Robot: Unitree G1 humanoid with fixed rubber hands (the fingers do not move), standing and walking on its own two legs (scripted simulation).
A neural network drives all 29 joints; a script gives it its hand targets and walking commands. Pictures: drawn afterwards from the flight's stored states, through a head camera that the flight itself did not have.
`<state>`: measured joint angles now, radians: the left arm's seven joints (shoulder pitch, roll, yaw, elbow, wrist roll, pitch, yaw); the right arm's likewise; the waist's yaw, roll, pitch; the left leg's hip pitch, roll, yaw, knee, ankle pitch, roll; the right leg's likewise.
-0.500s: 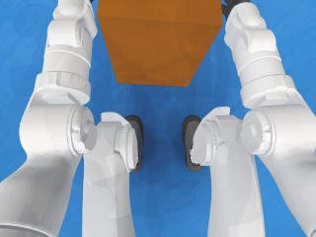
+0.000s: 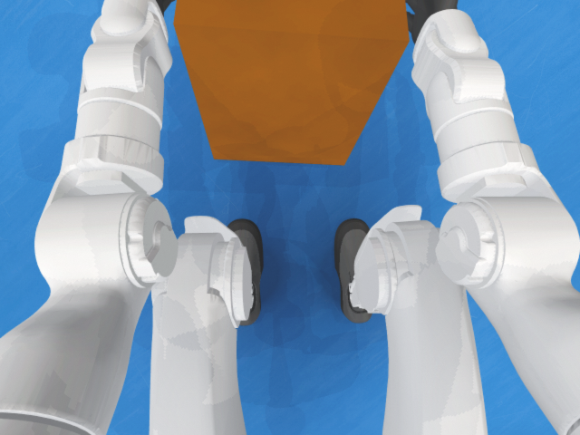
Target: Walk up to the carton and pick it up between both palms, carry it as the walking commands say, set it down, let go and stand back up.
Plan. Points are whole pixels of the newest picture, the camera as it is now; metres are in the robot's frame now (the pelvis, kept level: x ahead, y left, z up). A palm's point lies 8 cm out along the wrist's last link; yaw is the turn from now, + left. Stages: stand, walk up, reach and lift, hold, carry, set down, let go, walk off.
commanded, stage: set down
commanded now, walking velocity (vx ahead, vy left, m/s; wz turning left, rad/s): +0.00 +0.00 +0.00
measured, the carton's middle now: (286, 44) +0.52 +0.03 -0.23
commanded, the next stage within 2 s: none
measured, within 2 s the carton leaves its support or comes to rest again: rests again in 1.44 s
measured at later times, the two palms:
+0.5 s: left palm out of the picture +0.55 +0.17 -0.15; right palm (432, 9) +0.54 -0.13 -0.16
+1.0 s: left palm out of the picture +0.56 +0.17 -0.16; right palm (430, 6) +0.55 -0.13 -0.16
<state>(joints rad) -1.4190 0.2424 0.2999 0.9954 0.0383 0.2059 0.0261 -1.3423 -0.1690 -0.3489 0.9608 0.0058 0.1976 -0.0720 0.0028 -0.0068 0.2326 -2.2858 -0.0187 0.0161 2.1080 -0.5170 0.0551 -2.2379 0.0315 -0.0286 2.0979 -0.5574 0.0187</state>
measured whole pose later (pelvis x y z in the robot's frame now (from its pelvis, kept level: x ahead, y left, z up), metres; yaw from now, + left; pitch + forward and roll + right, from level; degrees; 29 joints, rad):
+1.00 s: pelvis +0.01 +0.00 +0.00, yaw +0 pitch +42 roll -4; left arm -1.42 0.24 0.35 1.00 0.07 0.13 -0.02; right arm -1.34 -0.15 -0.42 0.95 -0.06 0.12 -0.04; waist 0.00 -0.01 0.23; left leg -2.30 -0.02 0.02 2.13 -0.56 0.06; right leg -2.25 0.04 -0.03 2.12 -0.60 0.02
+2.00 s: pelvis -0.01 -0.01 +0.04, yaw +1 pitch +26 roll -2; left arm -1.38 0.41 0.08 0.89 -0.20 0.22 0.13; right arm -1.32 -0.31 -0.18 0.80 0.21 0.22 -0.17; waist -0.01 -0.01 0.52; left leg -1.96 -0.02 0.02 2.05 -0.55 0.05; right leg -1.93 0.04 -0.02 2.05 -0.58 0.01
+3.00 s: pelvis +0.01 +0.00 +0.26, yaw +1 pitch +27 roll -1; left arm -1.21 0.41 0.11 0.80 -0.14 0.27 0.02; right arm -1.14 -0.29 -0.18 0.72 0.13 0.29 -0.12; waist -0.01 -0.01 0.40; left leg -1.31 -0.02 0.00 1.17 -0.33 0.04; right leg -1.29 0.05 0.02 1.15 -0.34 0.01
